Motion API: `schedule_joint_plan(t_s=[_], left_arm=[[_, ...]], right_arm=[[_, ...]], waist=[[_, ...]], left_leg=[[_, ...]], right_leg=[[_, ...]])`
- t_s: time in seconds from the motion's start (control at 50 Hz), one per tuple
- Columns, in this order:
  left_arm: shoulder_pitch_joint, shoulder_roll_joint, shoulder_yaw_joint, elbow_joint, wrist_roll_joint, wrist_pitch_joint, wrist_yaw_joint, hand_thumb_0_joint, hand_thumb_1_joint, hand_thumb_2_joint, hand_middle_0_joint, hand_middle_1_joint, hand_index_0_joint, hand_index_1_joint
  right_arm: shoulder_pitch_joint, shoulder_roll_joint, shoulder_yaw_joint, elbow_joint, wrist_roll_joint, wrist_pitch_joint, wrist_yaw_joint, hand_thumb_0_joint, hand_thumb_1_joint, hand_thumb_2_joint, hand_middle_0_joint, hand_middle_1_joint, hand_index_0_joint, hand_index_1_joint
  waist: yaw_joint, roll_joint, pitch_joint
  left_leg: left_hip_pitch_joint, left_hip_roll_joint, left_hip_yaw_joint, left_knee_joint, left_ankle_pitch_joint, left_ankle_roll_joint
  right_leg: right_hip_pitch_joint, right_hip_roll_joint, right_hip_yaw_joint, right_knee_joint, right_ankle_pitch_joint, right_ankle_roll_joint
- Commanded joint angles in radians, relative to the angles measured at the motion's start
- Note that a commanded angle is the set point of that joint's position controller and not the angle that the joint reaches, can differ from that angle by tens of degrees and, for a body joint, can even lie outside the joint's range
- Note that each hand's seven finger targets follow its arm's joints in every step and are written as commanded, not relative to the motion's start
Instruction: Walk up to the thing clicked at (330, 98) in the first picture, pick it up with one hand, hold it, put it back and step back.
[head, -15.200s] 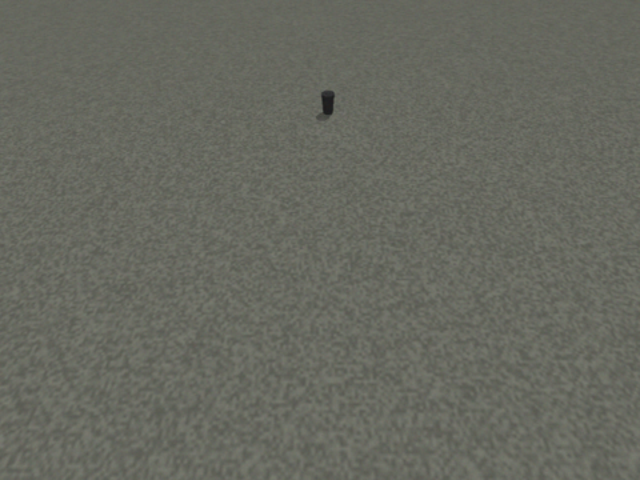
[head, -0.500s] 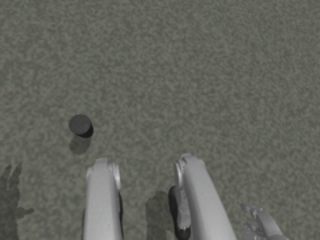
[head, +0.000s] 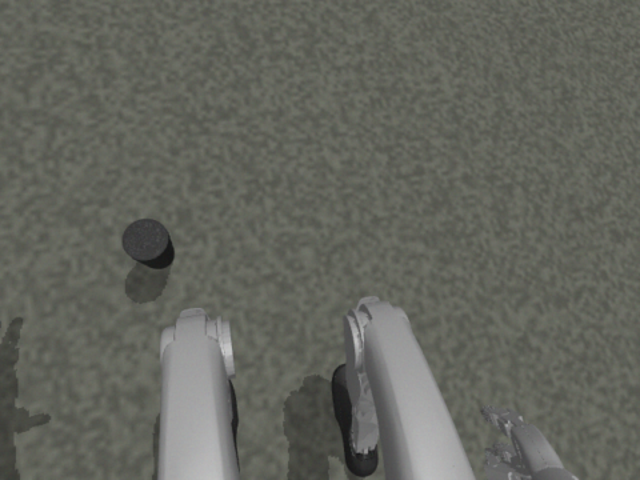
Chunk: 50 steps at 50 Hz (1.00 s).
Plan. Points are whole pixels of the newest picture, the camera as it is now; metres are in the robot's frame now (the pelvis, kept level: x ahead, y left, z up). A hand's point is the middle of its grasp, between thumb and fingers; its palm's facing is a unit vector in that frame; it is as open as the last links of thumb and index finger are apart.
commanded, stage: go down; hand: left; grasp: from the side
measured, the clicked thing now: (153, 248) +0.46 +0.26 -0.38
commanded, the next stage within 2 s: none
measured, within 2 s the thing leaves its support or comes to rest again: neither
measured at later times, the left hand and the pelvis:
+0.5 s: hand out of the picture +0.43 +0.39 -0.06, palm faces -0.12 -0.67 -0.73, open 16.7 cm; pelvis -0.01 +0.00 -0.02, yaw -1 degrees
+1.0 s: hand out of the picture +0.43 +0.39 -0.05, palm faces -0.08 -0.70 -0.71, open 16.8 cm; pelvis -0.01 +0.00 -0.02, yaw -1 degrees
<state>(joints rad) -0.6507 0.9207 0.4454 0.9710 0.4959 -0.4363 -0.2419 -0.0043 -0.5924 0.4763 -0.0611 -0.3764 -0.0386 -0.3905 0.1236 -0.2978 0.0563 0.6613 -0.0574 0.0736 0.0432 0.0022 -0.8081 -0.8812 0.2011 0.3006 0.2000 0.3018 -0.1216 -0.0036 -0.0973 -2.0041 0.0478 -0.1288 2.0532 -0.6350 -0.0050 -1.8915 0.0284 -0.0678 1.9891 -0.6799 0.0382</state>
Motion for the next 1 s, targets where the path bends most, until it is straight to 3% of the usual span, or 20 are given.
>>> schedule_joint_plan(t_s=[0.0, 0.04, 0.06, 0.14, 0.24, 0.3, 0.32, 0.34, 0.36, 0.4, 0.44, 0.48, 0.5, 0.6, 0.64, 0.7, 0.76, 0.82, 0.9, 0.98], left_arm=[[-0.194, 0.376, 0.091, -0.111, -0.049, -0.026, 0.025, 0.000, -0.611, 0.385, -0.042, -0.264, -0.016, -0.293], [-0.246, 0.401, 0.092, -0.162, -0.046, -0.034, 0.025, 0.000, -0.611, 0.452, -0.046, -0.355, -0.028, -0.374], [-0.269, 0.454, 0.126, -0.207, -0.041, -0.041, 0.029, 0.000, -0.611, 0.417, -0.046, -0.304, -0.023, -0.330], [-0.230, 0.386, 0.090, -0.133, -0.055, -0.036, 0.014, 0.000, -0.611, 0.394, -0.039, -0.268, -0.014, -0.295], [-0.277, 0.415, 0.090, -0.166, -0.046, -0.049, 0.011, 0.000, -0.543, 0.711, -0.027, -0.600, 0.000, -0.622], [-0.245, 0.393, 0.086, -0.113, -0.047, -0.050, 0.015, 0.000, -0.606, 0.471, -0.050, -0.360, -0.036, -0.382], [-0.271, 0.451, 0.128, -0.172, -0.054, -0.058, 0.019, 0.000, -0.596, 0.391, -0.053, -0.311, -0.040, -0.326], [-0.275, 0.465, 0.130, -0.171, -0.050, -0.057, 0.021, 0.000, -0.611, 0.363, -0.053, -0.305, -0.039, -0.321], [-0.240, 0.435, 0.118, -0.122, -0.052, -0.048, 0.015, 0.000, -0.611, 0.338, -0.055, -0.275, -0.041, -0.291], [-0.269, 0.463, 0.137, -0.180, -0.060, -0.051, 0.015, 0.000, -0.611, 0.410, -0.056, -0.345, -0.044, -0.358], [-0.234, 0.421, 0.116, -0.157, -0.064, -0.043, 0.010, 0.000, -0.611, 0.392, -0.056, -0.316, -0.042, -0.332], [-0.252, 0.468, 0.144, -0.212, -0.066, -0.046, 0.011, 0.000, -0.611, 0.404, -0.050, -0.315, -0.032, -0.335], [-0.222, 0.416, 0.116, -0.149, -0.071, -0.035, 0.007, 0.000, -0.611, 0.325, -0.049, -0.235, -0.027, -0.255], [-0.248, 0.466, 0.152, -0.195, -0.086, -0.050, 0.004, 0.000, -0.611, 0.414, -0.055, -0.328, -0.037, -0.347], [-0.263, 0.404, 0.108, -0.180, -0.095, -0.054, -0.008, 0.000, -0.611, 0.400, -0.051, -0.311, -0.034, -0.331], [-0.278, 0.456, 0.137, -0.208, -0.102, -0.057, -0.007, 0.000, -0.611, 0.388, -0.055, -0.321, -0.038, -0.340], [-0.196, 0.378, 0.107, -0.092, -0.113, -0.041, -0.017, 0.000, -0.611, 0.413, -0.052, -0.344, -0.036, -0.362], [-0.264, 0.472, 0.152, -0.206, -0.102, -0.053, -0.012, 0.000, -0.611, 0.432, -0.053, -0.359, -0.035, -0.379], [-0.245, 0.385, 0.107, -0.167, -0.128, -0.038, -0.021, 0.000, -0.611, 0.417, -0.045, -0.333, -0.027, -0.354], [-0.262, 0.429, 0.125, -0.218, -0.122, -0.033, -0.009, 0.000, -0.611, 0.434, -0.053, -0.356, -0.032, -0.378]], right_arm=[[0.156, -0.221, -0.076, -0.028, -0.002, -0.002, -0.016, 0.000, -0.788, -0.875, 0.199, 0.300, 0.199, 0.300], [0.154, -0.224, -0.075, -0.032, -0.006, -0.005, -0.017, 0.000, -0.809, -0.879, 0.199, 0.300, 0.199, 0.300], [0.158, -0.228, -0.078, -0.038, -0.005, -0.003, -0.018, 0.000, -0.799, -0.877, 0.199, 0.300, 0.199, 0.300], [0.153, -0.225, -0.072, -0.029, -0.005, -0.002, -0.017, 0.000, -0.785, -0.874, 0.199, 0.300, 0.199, 0.300], [0.154, -0.232, -0.071, -0.035, -0.010, -0.004, -0.019, 0.000, -0.778, -0.875, 0.199, 0.300, 0.200, 0.300], [0.165, -0.227, -0.068, -0.021, -0.012, -0.005, -0.017, 0.000, -0.793, -0.875, 0.199, 0.300, 0.199, 0.300], [0.151, -0.235, -0.068, -0.040, -0.014, -0.006, -0.018, 0.000, -0.790, -0.875, 0.199, 0.300, 0.199, 0.300], [0.166, -0.235, -0.066, -0.029, -0.015, -0.002, -0.017, 0.000, -0.794, -0.875, 0.199, 0.300, 0.199, 0.300], [0.160, -0.237, -0.065, -0.028, -0.014, -0.001, -0.016, 0.000, -0.796, -0.876, 0.199, 0.300, 0.199, 0.300], [0.158, -0.240, -0.065, -0.028, -0.013, 0.002, -0.017, 0.000, -0.806, -0.877, 0.199, 0.300, 0.199, 0.300], [0.157, -0.237, -0.064, -0.033, -0.012, 0.005, -0.016, 0.000, -0.809, -0.878, 0.199, 0.300, 0.199, 0.300], [0.154, -0.242, -0.073, -0.035, -0.009, 0.008, -0.020, 0.000, -0.803, -0.877, 0.199, 0.300, 0.199, 0.300], [0.157, -0.235, -0.069, -0.039, -0.007, 0.007, -0.019, 0.000, -0.793, -0.875, 0.198, 0.300, 0.199, 0.300], [0.143, -0.234, -0.063, -0.031, -0.011, 0.004, -0.022, 0.000, -0.801, -0.875, 0.199, 0.300, 0.199, 0.300], [0.145, -0.230, -0.061, -0.018, -0.016, 0.001, -0.021, 0.000, -0.800, -0.876, 0.199, 0.300, 0.199, 0.300], [0.158, -0.236, -0.064, -0.020, -0.017, 0.000, -0.022, 0.000, -0.795, -0.875, 0.199, 0.300, 0.199, 0.300], [0.143, -0.231, -0.057, -0.017, -0.014, 0.001, -0.019, 0.000, -0.798, -0.875, 0.199, 0.300, 0.199, 0.300], [0.145, -0.243, -0.064, -0.037, -0.016, 0.001, -0.023, 0.000, -0.803, -0.876, 0.199, 0.300, 0.199, 0.300], [0.156, -0.230, -0.062, -0.024, -0.013, 0.000, -0.022, 0.000, -0.800, -0.876, 0.199, 0.300, 0.199, 0.300], [0.151, -0.236, -0.066, -0.036, -0.011, 0.003, -0.023, 0.000, -0.798, -0.875, 0.199, 0.300, 0.199, 0.300]], waist=[[0.019, 0.243, -0.599], [0.019, 0.278, -0.606], [0.034, 0.289, -0.645], [0.011, 0.276, -0.578], [0.001, 0.306, -0.600], [0.005, 0.251, -0.583], [0.018, 0.262, -0.617], [0.025, 0.292, -0.645], [0.027, 0.292, -0.637], [0.028, 0.293, -0.653], [0.028, 0.320, -0.640], [0.039, 0.320, -0.657], [0.019, 0.306, -0.632], [0.027, 0.274, -0.600], [0.006, 0.282, -0.583], [0.014, 0.290, -0.635], [0.006, 0.244, -0.555], [0.032, 0.298, -0.659], [0.001, 0.267, -0.593], [0.023, 0.309, -0.629]], left_leg=[[0.539, 0.006, 0.022, -0.256, 0.127, 0.045], [0.536, 0.008, 0.012, -0.260, 0.091, 0.042], [0.557, 0.009, 0.012, -0.260, 0.107, 0.041], [0.525, 0.011, 0.002, -0.264, 0.063, 0.039], [0.540, 0.012, -0.004, -0.251, 0.073, 0.036], [0.493, 0.005, 0.017, -0.224, 0.063, 0.043], [0.503, 0.005, 0.017, -0.220, 0.078, 0.043], [0.527, 0.005, 0.019, -0.220, 0.097, 0.040], [0.536, 0.006, 0.013, -0.217, 0.110, 0.040], [0.550, 0.008, 0.008, -0.212, 0.126, 0.040], [0.553, 0.007, 0.006, -0.227, 0.124, 0.035], [0.567, 0.012, -0.004, -0.242, 0.092, 0.034], [0.533, 0.007, 0.007, -0.237, 0.075, 0.037], [0.487, 0.006, 0.011, -0.210, 0.074, 0.042], [0.489, 0.009, 0.013, -0.203, 0.069, 0.041], [0.513, 0.006, 0.025, -0.194, 0.104, 0.042], [0.461, 0.005, 0.019, -0.193, 0.069, 0.044], [0.530, 0.007, 0.016, -0.198, 0.119, 0.040], [0.491, 0.007, 0.022, -0.198, 0.073, 0.043], [0.523, 0.010, 0.011, -0.224, 0.061, 0.036]], right_leg=[[0.203, 0.017, -0.032, -0.215, 0.165, -0.073], [0.181, 0.017, -0.033, -0.201, 0.141, -0.075], [0.196, 0.017, -0.033, -0.196, 0.154, -0.076], [0.150, 0.018, -0.040, -0.182, 0.124, -0.075], [0.139, 0.014, -0.044, -0.163, 0.136, -0.075], [0.160, 0.017, -0.037, -0.182, 0.127, -0.072], [0.167, 0.017, -0.038, -0.171, 0.138, -0.073], [0.176, 0.015, -0.035, -0.165, 0.148, -0.074], [0.159, 0.016, -0.040, -0.158, 0.152, -0.074], [0.153, 0.015, -0.042, -0.149, 0.165, -0.073], [0.148, 0.014, -0.043, -0.144, 0.160, -0.076], [0.140, 0.016, -0.045, -0.144, 0.141, -0.075], [0.159, 0.017, -0.044, -0.158, 0.130, -0.074], [0.142, 0.017, -0.043, -0.143, 0.127, -0.074], [0.125, 0.018, -0.042, -0.142, 0.129, -0.075], [0.167, 0.017, -0.036, -0.154, 0.157, -0.073], [0.128, 0.018, -0.044, -0.150, 0.123, -0.073], [0.163, 0.018, -0.041, -0.141, 0.165, -0.077], [0.142, 0.020, -0.043, -0.160, 0.131, -0.072], [0.152, 0.018, -0.044, -0.151, 0.126, -0.075]])
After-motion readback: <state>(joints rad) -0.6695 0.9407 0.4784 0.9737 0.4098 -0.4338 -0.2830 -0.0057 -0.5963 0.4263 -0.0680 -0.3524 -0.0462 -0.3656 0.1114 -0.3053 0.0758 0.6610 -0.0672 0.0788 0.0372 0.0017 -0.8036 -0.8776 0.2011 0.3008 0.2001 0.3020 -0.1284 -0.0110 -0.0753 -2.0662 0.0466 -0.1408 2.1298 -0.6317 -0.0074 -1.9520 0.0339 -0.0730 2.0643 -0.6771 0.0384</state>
